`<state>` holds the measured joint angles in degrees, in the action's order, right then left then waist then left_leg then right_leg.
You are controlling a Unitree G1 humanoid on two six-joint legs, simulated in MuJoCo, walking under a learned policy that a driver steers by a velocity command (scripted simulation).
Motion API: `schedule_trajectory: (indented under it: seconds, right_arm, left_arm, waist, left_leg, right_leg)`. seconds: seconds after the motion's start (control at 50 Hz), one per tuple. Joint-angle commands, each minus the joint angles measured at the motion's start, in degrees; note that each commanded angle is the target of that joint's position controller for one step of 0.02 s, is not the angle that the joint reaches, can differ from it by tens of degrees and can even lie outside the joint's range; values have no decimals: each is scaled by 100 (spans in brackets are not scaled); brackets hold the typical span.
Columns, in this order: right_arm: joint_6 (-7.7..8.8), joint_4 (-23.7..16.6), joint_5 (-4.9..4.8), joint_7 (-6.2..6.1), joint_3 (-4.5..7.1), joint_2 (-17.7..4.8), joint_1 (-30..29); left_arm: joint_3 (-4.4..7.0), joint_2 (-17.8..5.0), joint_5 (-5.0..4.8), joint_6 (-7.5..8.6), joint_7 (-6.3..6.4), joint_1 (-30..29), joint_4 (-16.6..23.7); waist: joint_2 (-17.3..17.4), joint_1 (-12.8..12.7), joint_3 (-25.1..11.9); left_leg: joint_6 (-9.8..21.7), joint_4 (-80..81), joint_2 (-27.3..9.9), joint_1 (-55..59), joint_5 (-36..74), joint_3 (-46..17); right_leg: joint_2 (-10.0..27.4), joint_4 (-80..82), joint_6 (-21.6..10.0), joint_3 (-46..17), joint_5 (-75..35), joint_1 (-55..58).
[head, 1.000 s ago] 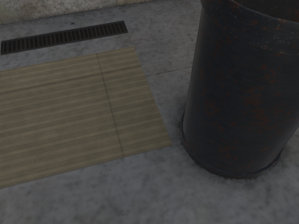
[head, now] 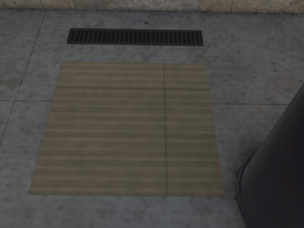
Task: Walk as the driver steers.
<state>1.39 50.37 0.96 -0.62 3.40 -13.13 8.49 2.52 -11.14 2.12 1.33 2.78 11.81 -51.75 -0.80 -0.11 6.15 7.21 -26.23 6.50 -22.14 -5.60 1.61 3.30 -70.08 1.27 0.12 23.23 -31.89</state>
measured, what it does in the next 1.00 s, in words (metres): walks ahead, turning left: right foot, then left foot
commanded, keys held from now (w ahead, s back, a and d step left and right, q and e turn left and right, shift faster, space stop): q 0.08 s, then w+q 0.22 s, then w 0.18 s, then no key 0.52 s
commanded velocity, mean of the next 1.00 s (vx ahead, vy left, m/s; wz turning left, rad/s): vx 0.21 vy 0.00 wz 0.30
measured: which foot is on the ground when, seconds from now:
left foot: down 0.00-0.40, up 0.42-0.76, down 0.78-1.00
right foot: up 0.00-0.38, down 0.40-0.78, up 0.80-1.00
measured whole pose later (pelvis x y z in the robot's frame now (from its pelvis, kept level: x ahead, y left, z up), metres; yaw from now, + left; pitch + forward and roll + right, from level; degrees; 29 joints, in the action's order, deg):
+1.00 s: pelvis +0.22 +0.02 +0.01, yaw +16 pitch -1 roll +0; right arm 2.0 50.1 1.3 -1.7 0.1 -9.4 11.9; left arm 1.5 -11.9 0.8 -1.1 1.4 15.5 -54.2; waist -1.6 -0.5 3.4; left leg 4.8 -21.8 4.0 -13.2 -7.6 1.8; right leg 1.3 -44.9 -0.3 -0.4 26.2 -16.9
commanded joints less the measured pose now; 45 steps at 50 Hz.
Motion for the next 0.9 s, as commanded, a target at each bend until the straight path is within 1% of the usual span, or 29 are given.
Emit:
schedule_trajectory:
  seconds: [0.02,0.08,0.12,0.16,0.22,0.3,0.34,0.36,0.38,0.4,0.42,0.44,0.46,0.48,0.52,0.56,0.6,0.62,0.66,0.7,0.72,0.76,0.78,0.8,0.82,0.84,0.86,0.88,0.9]
  right_arm:
    - [23,-363,52,-2,172,-756,232]
    - [-81,-488,33,-11,215,-835,295]
    - [-152,-513,30,-18,224,-809,413]
    - [-189,-557,33,0,262,-875,508]
    - [-150,-542,22,29,304,-917,863]
    - [-53,-571,56,57,351,-989,1006]
    - [-27,-615,78,97,345,-942,893]
    - [-28,-653,61,117,337,-893,743]
    - [-17,-662,-15,92,324,-849,609]
    - [47,-696,-48,61,261,-608,632]
    - [130,-771,-71,52,96,-21,821]
    - [187,-884,-39,71,160,-398,521]
    - [246,-943,96,130,179,-610,371]
    - [270,-824,125,226,218,-651,595]
    - [225,-617,166,279,225,-606,868]
    - [167,-669,194,278,182,-474,816]
    - [102,-769,157,300,99,-264,559]
    - [74,-825,132,325,47,-176,376]
    - [33,-900,110,323,-40,-43,19]
    - [-10,-894,54,299,-44,-130,-31]
    - [12,-867,43,230,-46,-182,-43]
    - [110,-594,98,117,-22,-250,605]
    - [199,-484,190,62,21,-499,1000]
    - [231,-403,272,4,108,-972,1611]
    - [160,-287,-17,-21,91,-841,1794]
    - [135,-329,-114,-9,17,-609,1472]
    - [118,-391,-88,-33,-63,-417,990]
    - [99,-412,-39,-71,-139,-272,680]
    - [95,-401,-28,-120,-168,-253,494]
  left_arm:
    - [92,-311,43,-220,1,935,131]
    - [130,-440,61,-326,-4,414,373]
    - [142,-470,52,-344,-49,83,501]
    - [159,-560,56,-321,-94,-262,657]
    - [127,-575,5,-195,-107,-629,798]
    - [99,-646,-70,-31,-142,-693,900]
    - [75,-609,-131,48,-156,-406,874]
    - [64,-565,-161,93,-138,-75,798]
    - [95,-578,-166,145,-100,346,709]
    - [166,-872,-153,213,-47,714,609]
    - [191,-1171,-67,269,-1,1119,646]
    - [339,-1656,27,264,-21,972,645]
    - [335,-1384,6,283,-71,826,603]
    - [269,-1131,-66,339,-126,560,666]
    - [205,-941,-62,402,-161,438,686]
    - [181,-904,-90,448,-201,694,542]
    - [127,-815,-125,421,-240,872,397]
    - [107,-781,-133,387,-244,899,345]
    - [121,-931,-137,325,-213,1171,195]
    - [138,-1016,-125,269,-212,1335,59]
    - [125,-1028,-177,251,-214,1351,27]
    - [114,-1063,-258,232,-187,1187,-5]
    - [69,-960,-283,255,-178,1230,40]
    - [-52,-550,-321,251,-161,1570,207]
    - [-44,-521,-401,88,-117,1916,-43]
    - [36,-783,-247,-49,-85,1570,-65]
    - [38,-706,-132,-92,-106,1207,-22]
    - [26,-599,-101,-127,-129,1061,-44]
    - [20,-538,-82,-173,-146,1058,-74]
  waist:
    - [354,-187,-1252]
    - [511,-42,-1175]
    - [649,88,-1108]
    - [782,193,-858]
    - [609,371,-785]
    - [641,359,-722]
    - [675,189,-698]
    - [599,-24,-662]
    - [473,-306,-504]
    - [52,-389,-488]
    - [-1000,-414,-853]
    - [-1106,-378,-232]
    - [-573,-196,99]
    - [-456,-8,81]
    - [-445,99,-101]
    - [-531,98,-309]
    - [-705,33,-474]
    - [-791,-22,-477]
    - [-817,-217,-447]
    - [-929,-273,-536]
    - [-875,-241,-613]
    - [-579,183,-800]
    - [-288,322,-1175]
    - [806,305,-1939]
    - [1286,385,-2496]
    - [752,283,-1855]
    - [587,191,-1225]
    - [469,63,-859]
    - [560,-74,-644]
  left_leg:
    - [915,683,-1573,665,3034,-1494]
    - [764,868,-1486,550,1331,-1859]
    - [738,1289,-1367,528,-1226,-2314]
    - [748,1604,-1405,632,-2500,-2804]
    - [741,1665,-1454,1083,-2678,-3119]
    - [760,1509,-1297,1113,-2653,-3217]
    - [736,1421,-1221,754,-2662,-3186]
    - [638,1306,-1080,338,-2674,-3084]
    - [437,1035,-790,-257,-2921,-2908]
    - [142,405,-483,-1021,-3034,-2505]
    - [-123,-1415,33,-1453,-2989,-1460]
    - [-155,-2167,277,-2513,-2400,-887]
    - [-149,-2564,-214,-2563,-1853,-1158]
    - [-247,-2760,-226,-2358,-1518,-1139]
    - [-490,-3141,-211,-1921,-1158,-814]
    - [-656,-3253,-224,-1677,-1107,-529]
    - [-773,-2756,-326,-1361,-934,-194]
    - [-801,-2336,-373,-1104,-779,-5]
    - [-768,-1513,-361,-618,-614,210]
    - [-617,-975,-250,-223,-536,290]
    - [-512,-701,-220,40,-400,286]
    - [-313,428,-214,1147,480,151]
    - [-212,444,-829,2179,1646,-415]
    - [274,-179,-2365,3729,4362,-1748]
    - [1095,54,-2952,3448,4869,-2480]
    - [1060,369,-2687,2821,3732,-2287]
    - [885,660,-2425,2231,2876,-2041]
    - [697,910,-2198,1747,2488,-1753]
    - [544,1083,-1980,1301,2314,-1449]
  right_leg:
    - [-44,442,77,-120,-272,276]
    - [-62,903,156,-188,-568,28]
    - [-33,1163,221,-235,-690,-107]
    - [-64,1522,278,-261,-678,-334]
    - [-149,2061,224,-323,-575,-329]
    - [-393,2872,39,-340,-193,265]
    - [-531,3480,-121,-241,63,1029]
    - [-597,4102,-237,-167,-73,1742]
    - [-609,4945,-312,-96,-495,2593]
    - [-63,5195,-400,-535,-342,3467]
    - [1409,5944,-636,-2178,1185,3999]
    - [1967,6470,-1189,-3751,2116,3549]
    - [1912,6361,-1350,-3513,1937,3229]
    - [1512,6325,-1182,-2962,1372,3118]
    - [970,6129,-1020,-1742,-930,3026]
    - [810,5711,-1061,-1037,-3787,3049]
    - [671,5464,-1049,-534,-5382,3016]
    - [562,5390,-987,-354,-5660,2940]
    - [520,5250,-953,-227,-5859,2866]
    - [598,4933,-935,-295,-6115,2989]
    - [692,4786,-928,-413,-5976,3051]
    - [568,4065,-732,-392,-5575,2866]
    - [431,3588,-537,-323,-4459,2351]
    - [67,2403,-350,-17,-1324,1286]
    - [-448,1557,-319,-31,1288,1305]
    - [-327,1187,-322,-214,1464,1110]
    - [-266,1149,-328,-213,1220,921]
    - [-144,1363,-294,-234,870,1005]
    - [-71,1670,-239,-213,567,1268]
Velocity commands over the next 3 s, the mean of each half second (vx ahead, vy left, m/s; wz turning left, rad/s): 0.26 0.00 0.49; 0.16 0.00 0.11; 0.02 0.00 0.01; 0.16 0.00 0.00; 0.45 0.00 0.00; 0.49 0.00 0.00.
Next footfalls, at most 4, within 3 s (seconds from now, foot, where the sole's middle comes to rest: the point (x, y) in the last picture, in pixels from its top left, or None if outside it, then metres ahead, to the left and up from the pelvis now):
0.40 right None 0.14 -0.13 -0.77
0.78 left None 0.28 0.12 -0.77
1.12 right None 0.31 -0.08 -0.77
2.42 right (133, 158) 0.71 0.11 -0.77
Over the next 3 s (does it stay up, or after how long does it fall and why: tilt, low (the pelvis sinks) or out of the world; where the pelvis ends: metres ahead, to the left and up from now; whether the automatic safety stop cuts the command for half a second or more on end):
stays up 0.84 0.24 -0.01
